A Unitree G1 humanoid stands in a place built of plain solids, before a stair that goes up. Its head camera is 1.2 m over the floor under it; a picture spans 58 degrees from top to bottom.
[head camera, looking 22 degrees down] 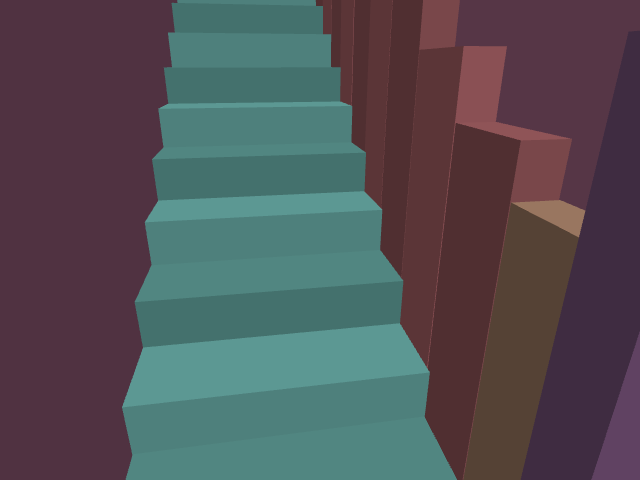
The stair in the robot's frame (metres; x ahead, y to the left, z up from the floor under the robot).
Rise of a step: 0.17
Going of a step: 0.27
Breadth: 0.88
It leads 9 degrees to the left of straight ahead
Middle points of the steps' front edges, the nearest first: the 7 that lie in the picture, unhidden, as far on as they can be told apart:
0.99 0.10 0.34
1.26 0.15 0.51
1.53 0.19 0.68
1.79 0.24 0.85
2.06 0.28 1.02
2.33 0.33 1.19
2.60 0.37 1.36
